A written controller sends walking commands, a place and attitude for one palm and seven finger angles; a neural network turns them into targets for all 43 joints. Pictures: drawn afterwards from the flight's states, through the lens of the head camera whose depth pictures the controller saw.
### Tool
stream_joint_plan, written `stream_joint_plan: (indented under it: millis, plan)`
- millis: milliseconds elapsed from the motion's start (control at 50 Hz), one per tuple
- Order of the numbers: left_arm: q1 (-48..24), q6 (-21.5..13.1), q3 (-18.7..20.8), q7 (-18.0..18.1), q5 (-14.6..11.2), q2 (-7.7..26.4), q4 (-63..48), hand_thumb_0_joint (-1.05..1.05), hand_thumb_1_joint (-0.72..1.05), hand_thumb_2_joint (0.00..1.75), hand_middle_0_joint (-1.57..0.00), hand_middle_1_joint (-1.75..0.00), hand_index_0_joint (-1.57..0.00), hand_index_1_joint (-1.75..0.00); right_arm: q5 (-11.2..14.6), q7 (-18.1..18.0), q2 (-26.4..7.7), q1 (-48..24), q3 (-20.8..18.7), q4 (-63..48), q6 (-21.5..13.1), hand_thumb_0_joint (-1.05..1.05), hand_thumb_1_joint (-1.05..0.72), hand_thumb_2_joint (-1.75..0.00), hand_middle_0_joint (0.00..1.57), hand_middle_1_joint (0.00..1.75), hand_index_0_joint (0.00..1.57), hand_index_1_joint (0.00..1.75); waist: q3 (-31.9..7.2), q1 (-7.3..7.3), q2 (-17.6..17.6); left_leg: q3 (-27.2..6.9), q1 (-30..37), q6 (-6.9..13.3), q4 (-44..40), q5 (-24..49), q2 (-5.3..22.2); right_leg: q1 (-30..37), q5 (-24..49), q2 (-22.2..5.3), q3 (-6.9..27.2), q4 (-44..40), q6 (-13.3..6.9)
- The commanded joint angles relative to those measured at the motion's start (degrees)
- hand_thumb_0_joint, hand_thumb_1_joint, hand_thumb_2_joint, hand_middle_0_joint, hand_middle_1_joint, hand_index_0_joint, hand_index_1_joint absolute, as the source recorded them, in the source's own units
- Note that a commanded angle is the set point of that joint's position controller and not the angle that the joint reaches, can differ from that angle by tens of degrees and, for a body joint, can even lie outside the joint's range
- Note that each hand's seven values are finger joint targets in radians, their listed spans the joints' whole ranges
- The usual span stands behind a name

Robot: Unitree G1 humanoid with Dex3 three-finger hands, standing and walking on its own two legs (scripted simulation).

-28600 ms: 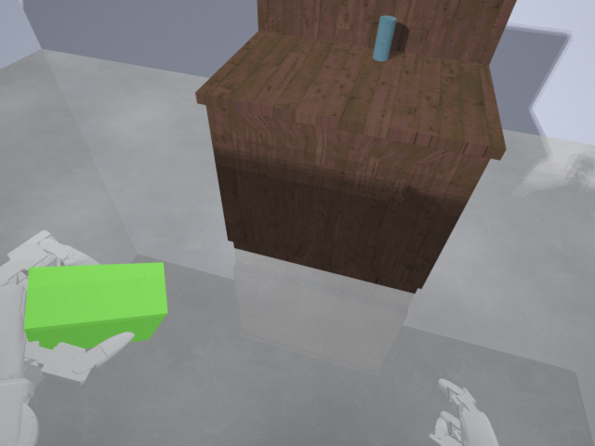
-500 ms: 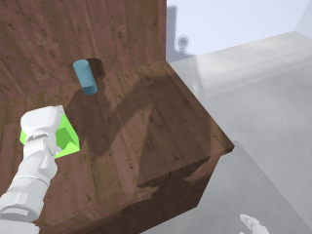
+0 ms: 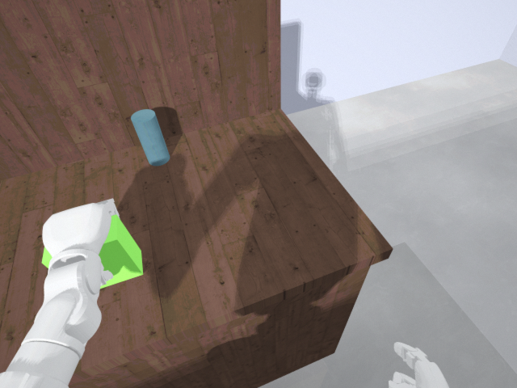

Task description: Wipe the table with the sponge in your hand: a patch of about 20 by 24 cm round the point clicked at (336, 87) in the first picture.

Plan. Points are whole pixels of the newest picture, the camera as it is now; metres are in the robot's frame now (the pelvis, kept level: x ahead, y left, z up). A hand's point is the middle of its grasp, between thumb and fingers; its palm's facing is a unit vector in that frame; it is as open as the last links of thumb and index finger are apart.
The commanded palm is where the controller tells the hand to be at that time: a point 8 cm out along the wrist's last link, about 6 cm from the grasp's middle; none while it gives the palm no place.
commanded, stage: wipe back along the middle lane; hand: left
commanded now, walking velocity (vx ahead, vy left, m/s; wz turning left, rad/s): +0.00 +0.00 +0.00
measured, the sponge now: (102, 261) +0.30 +0.30 +0.02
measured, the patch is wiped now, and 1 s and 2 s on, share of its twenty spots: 0.55 0.70 0.70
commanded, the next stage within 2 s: slide across to the third lane in 0.36 s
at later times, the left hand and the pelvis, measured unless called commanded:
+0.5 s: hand (102, 270) +0.26 +0.27 +0.06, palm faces +0.00 -0.05 -1.00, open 9.8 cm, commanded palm +0.23 +0.25 +0.10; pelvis -0.01 -0.01 +0.00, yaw +0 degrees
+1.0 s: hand (117, 274) +0.26 +0.24 +0.06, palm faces -0.02 -0.04 -1.00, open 9.8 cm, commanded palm +0.25 +0.20 +0.11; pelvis -0.02 -0.02 +0.00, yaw +2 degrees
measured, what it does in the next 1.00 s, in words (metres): stands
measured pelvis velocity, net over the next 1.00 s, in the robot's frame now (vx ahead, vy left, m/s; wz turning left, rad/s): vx -0.02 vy -0.02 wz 0.03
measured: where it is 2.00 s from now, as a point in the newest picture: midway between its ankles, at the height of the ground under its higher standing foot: outside the picture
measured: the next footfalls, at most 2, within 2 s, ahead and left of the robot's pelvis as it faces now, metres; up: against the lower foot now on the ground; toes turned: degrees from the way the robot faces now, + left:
none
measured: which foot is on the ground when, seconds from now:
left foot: down 0.00-1.00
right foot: down 0.00-1.00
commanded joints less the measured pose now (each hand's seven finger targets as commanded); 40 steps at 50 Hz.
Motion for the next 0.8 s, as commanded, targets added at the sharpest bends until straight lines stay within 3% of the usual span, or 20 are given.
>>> stream_joint_plan:
  millis: [0, 80, 100, 160, 180, 200, 220, 280, 300, 360, 380, 400, 440, 480, 500, 580, 640, 680, 740, 780]
  plan:
    - [-4.48, 1.59, 0.61, -2.09, -1.81, 3.67, -5.79, 0.0, 0.1, 1.3, -1.2, -1.6, -1.2, -1.6, -0.21, -0.1, -6.81, -8.13, -1.73, -8.69, -2.72, 0.0, -0.9, -0.9, 0.2, 0.3, 0.2, 0.3, -8.25, 0.54, -4.44, -0.46, 8.06, 1.45, -2.95, 21.0, -1.01, 1.89, 22.0, 3.51, -2.3, -1.48, -3.74]
    - [-0.79, 1.38, 2.15, -2.35, -1.87, 4.62, -7.61, 0.0, 0.1, 1.3, -1.2, -1.6, -1.2, -1.6, -0.22, 0.09, -6.78, -9.23, -1.78, -8.67, -3.1, 0.0, -0.9, -0.9, 0.2, 0.3, 0.2, 0.3, -9.4, 1.42, -5.26, -0.54, 8.48, 1.4, -2.83, 21.02, -0.91, 2.97, 23.01, 3.4, -1.5, -1.52, -3.81]
    - [0.2, 1.32, -0.1, -2.45, -2.45, 1.95, -8.59, 0.0, 0.1, 1.3, -1.2, -1.6, -1.2, -1.6, -0.24, 0.17, -6.26, -9.13, -1.67, -9.4, -3.23, 0.0, -0.9, -0.9, 0.2, 0.3, 0.2, 0.3, -9.06, 1.08, -5.48, -0.17, 8.38, 1.54, -2.59, 21.31, -1.07, 3.28, 23.85, 3.37, -2.03, -1.33, -3.62]
    - [0.2, 1.72, 1.0, -2.45, -2.14, 3.56, -8.64, 0.0, 0.1, 1.3, -1.2, -1.6, -1.2, -1.6, -0.2, 0.04, -6.44, -9.52, -1.58, -9.05, -3.18, 0.0, -0.9, -0.9, 0.2, 0.3, 0.2, 0.3, -7.73, 1.0, -7.15, -0.02, 7.63, 1.41, -3.02, 19.33, -1.0, 2.85, 23.09, 3.18, -1.69, -1.76, -3.39]
    - [1.06, 1.64, 2.91, -2.15, -2.12, 5.04, -9.38, 0.0, 0.1, 1.3, -1.2, -1.6, -1.2, -1.6, -0.29, 0.04, -6.63, -10.18, -1.62, -8.79, -3.2, 0.0, -0.9, -0.9, 0.2, 0.3, 0.2, 0.3, -7.7, 1.7, -5.75, -0.16, 7.95, 1.37, -3.13, 19.75, -1.0, 3.02, 23.11, 3.36, -1.15, -1.71, -3.7]
    - [1.7, 1.71, -0.3, -2.35, -2.36, 1.51, -10.44, 0.0, 0.1, 1.3, -1.2, -1.6, -1.2, -1.6, -0.29, 0.08, -6.03, -10.2, -1.46, -9.62, -3.35, 0.0, -0.9, -0.9, 0.2, 0.3, 0.2, 0.3, -7.34, 1.24, -5.6, 0.14, 7.94, 1.47, -3.05, 19.7, -1.2, 3.07, 22.98, 3.36, -1.78, -1.61, -3.54]
    - [2.78, 1.7, 0.39, -2.3, -2.44, 2.08, -11.15, 0.0, 0.1, 1.3, -1.2, -1.6, -1.2, -1.6, -0.25, 0.22, -6.05, -9.98, -1.56, -9.68, -3.64, 0.0, -0.9, -0.9, 0.2, 0.3, 0.2, 0.3, -8.15, 1.51, -6.98, 0.17, 7.98, 1.49, -2.7, 20.17, -1.21, 3.65, 24.41, 3.2, -1.6, -1.53, -3.4]
    - [4.07, 2.06, 2.19, -2.12, -2.18, 3.94, -12.59, 0.0, 0.1, 1.3, -1.2, -1.6, -1.2, -1.6, -0.32, 0.31, -6.21, -11.19, -1.44, -9.37, -3.58, 0.0, -0.9, -0.9, 0.2, 0.3, 0.2, 0.3, -7.37, 1.95, -5.71, 0.08, 7.91, 1.29, -3.09, 19.82, -1.08, 3.71, 24.05, 3.21, -0.96, -1.46, -3.63]
    - [3.43, 2.32, -0.59, -2.28, -1.99, 1.32, -12.92, 0.0, 0.1, 1.3, -1.2, -1.6, -1.2, -1.6, -0.37, 0.28, -5.83, -11.01, -1.26, -9.88, -3.63, 0.0, -0.9, -0.9, 0.2, 0.3, 0.2, 0.3, -6.87, 1.42, -5.8, 0.11, 7.73, 1.4, -3.04, 19.58, -1.2, 3.27, 23.36, 3.33, -1.54, -1.28, -3.54]
    - [3.07, 2.94, -1.2, -2.39, -1.45, 1.29, -13.17, 0.0, 0.1, 1.3, -1.2, -1.6, -1.2, -1.6, -0.21, 0.19, -5.86, -11.17, -1.28, -9.81, -3.81, 0.0, -0.9, -0.9, 0.2, 0.3, 0.2, 0.3, -6.38, 1.36, -6.56, 0.08, 7.8, 1.46, -3.07, 18.11, -1.25, 2.57, 21.89, 3.25, -1.29, -1.66, -3.49]
    - [4.2, 2.89, 1.14, -2.15, -1.6, 3.22, -13.57, 0.0, 0.1, 1.3, -1.2, -1.6, -1.2, -1.6, -0.35, 0.15, -6.02, -11.79, -1.33, -9.59, -3.89, 0.0, -0.9, -0.9, 0.2, 0.3, 0.2, 0.3, -6.78, 2.15, -5.96, -0.11, 8.06, 1.41, -3.21, 18.23, -1.16, 3.05, 21.88, 3.36, -0.83, -1.58, -3.76]
    - [5.6, 2.84, -0.77, -2.2, -2.11, 0.7, -14.07, 0.0, 0.1, 1.3, -1.2, -1.6, -1.2, -1.6, -0.36, 0.14, -5.55, -11.72, -1.26, -10.17, -4.01, 0.0, -0.9, -0.9, 0.2, 0.3, 0.2, 0.3, -7.34, 2.0, -6.41, 0.24, 7.94, 1.51, -2.97, 18.47, -1.4, 3.8, 22.45, 3.34, -1.29, -1.27, -3.58]
    - [4.3, 2.99, 0.09, -2.3, -1.82, 2.2, -13.12, 0.0, 0.1, 1.3, -1.2, -1.6, -1.2, -1.6, -0.36, -0.04, -5.91, -11.21, -1.21, -9.69, -3.97, 0.0, -0.9, -0.9, 0.2, 0.3, 0.2, 0.3, -6.34, 1.46, -7.86, 0.49, 7.34, 1.47, -2.7, 18.29, -1.37, 3.39, 24.11, 3.13, -0.9, -1.42, -3.37]
    - [2.23, 2.98, 1.48, -2.21, -1.59, 3.93, -15.61, 0.0, 0.1, 1.3, -1.2, -1.6, -1.2, -1.6, -0.54, -0.26, -6.03, -12.23, -1.31, -9.52, -3.92, 0.0, -0.9, -0.9, 0.2, 0.3, 0.2, 0.3, -7.58, 1.86, -6.18, 0.4, 8.25, 1.49, -2.78, 18.27, -1.44, 3.78, 24.19, 3.13, -0.09, -1.52, -3.58]
    - [2.02, 2.96, -0.86, -2.3, -1.68, 1.49, -16.69, 0.0, 0.1, 1.3, -1.2, -1.6, -1.2, -1.6, -0.49, -0.34, -5.47, -12.22, -1.26, -10.15, -4.16, 0.0, -0.9, -0.9, 0.2, 0.3, 0.2, 0.3, -7.57, 1.57, -5.64, 0.62, 8.53, 1.68, -2.51, 18.65, -1.64, 3.79, 24.19, 3.1, -0.59, -1.35, -3.48]
    - [-0.73, 2.63, -0.68, -2.41, -1.08, 2.4, -19.43, 0.0, 0.1, 1.3, -1.2, -1.6, -1.2, -1.6, -0.71, -0.37, -5.38, -12.89, -1.22, -9.96, -4.72, 0.0, -0.9, -0.9, 0.2, 0.3, 0.2, 0.3, -8.31, 1.67, -5.11, 0.05, 9.74, 1.68, -2.76, 19.04, -1.52, 3.46, 23.85, 3.24, -0.16, -1.49, -3.81]
    - [-3.18, 2.29, -3.5, -2.44, -0.96, 0.01, -19.57, 0.0, 0.1, 1.3, -1.2, -1.6, -1.2, -1.6, -0.63, -0.56, -5.01, -12.58, -1.18, -9.9, -5.31, 0.0, -0.9, -0.9, 0.2, 0.3, 0.2, 0.3, -7.48, 0.92, -5.17, -0.05, 10.08, 1.74, -3.11, 17.74, -1.37, 2.24, 21.2, 3.27, -1.0, -1.69, -3.68]
    - [-5.85, 2.39, -1.82, -2.07, -0.62, 2.36, -19.21, 0.0, 0.1, 1.3, -1.2, -1.6, -1.2, -1.6, -0.72, -0.99, -5.23, -13.35, -1.08, -9.42, -5.43, 0.0, -0.9, -0.9, 0.2, 0.3, 0.2, 0.3, -7.05, 1.28, -4.72, -0.37, 10.4, 1.7, -3.73, 16.3, -1.35, 1.78, 19.08, 3.47, -0.36, -2.33, -3.91]
    - [-8.77, 2.45, -5.48, -1.98, -0.12, -1.51, -16.24, 0.0, 0.1, 1.3, -1.2, -1.6, -1.2, -1.6, -0.55, -1.21, -5.01, -12.86, -1.01, -8.73, -5.76, 0.0, -0.9, -0.9, 0.2, 0.3, 0.2, 0.3, -6.36, 0.36, -5.58, -0.21, 10.29, 1.57, -3.74, 15.25, -1.35, 0.47, 17.55, 3.48, -1.12, -2.21, -3.88]
    - [-10.53, 2.15, -5.12, -1.68, -0.03, -1.13, -16.08, 0.0, 0.1, 1.3, -1.2, -1.6, -1.2, -1.6, -0.52, -1.28, -5.16, -13.52, -1.08, -8.53, -6.02, 0.0, -0.9, -0.9, 0.2, 0.3, 0.2, 0.3, -7.42, 0.71, -4.96, -0.46, 10.86, 1.47, -3.98, 14.48, -1.26, 0.43, 16.22, 3.57, -0.65, -2.37, -4.14]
